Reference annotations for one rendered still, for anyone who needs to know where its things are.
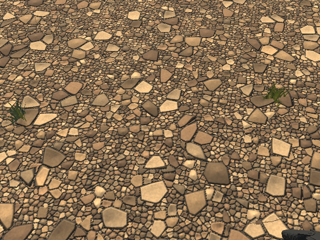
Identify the right robot hand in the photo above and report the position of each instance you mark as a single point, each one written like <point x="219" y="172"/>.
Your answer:
<point x="295" y="234"/>

